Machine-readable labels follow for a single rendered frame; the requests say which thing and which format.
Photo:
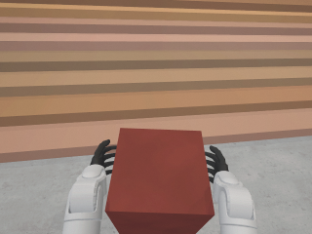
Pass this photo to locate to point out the carton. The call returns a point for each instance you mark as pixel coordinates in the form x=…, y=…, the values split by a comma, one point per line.
x=159, y=183

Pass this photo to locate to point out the left robot hand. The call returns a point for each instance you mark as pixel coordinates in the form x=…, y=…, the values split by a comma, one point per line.
x=100, y=156

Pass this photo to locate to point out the right robot hand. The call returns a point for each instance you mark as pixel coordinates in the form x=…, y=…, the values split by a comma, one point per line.
x=218, y=163

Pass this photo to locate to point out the right robot forearm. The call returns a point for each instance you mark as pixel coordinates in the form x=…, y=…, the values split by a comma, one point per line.
x=236, y=210

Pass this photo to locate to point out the left robot forearm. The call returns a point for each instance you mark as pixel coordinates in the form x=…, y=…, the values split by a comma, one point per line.
x=83, y=212

